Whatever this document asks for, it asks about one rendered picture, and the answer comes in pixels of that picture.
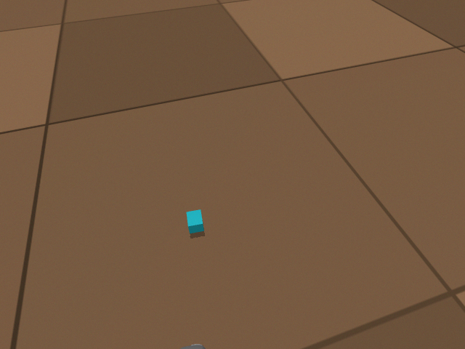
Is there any small box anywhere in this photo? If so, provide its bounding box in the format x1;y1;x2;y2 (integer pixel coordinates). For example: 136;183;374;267
187;209;204;233

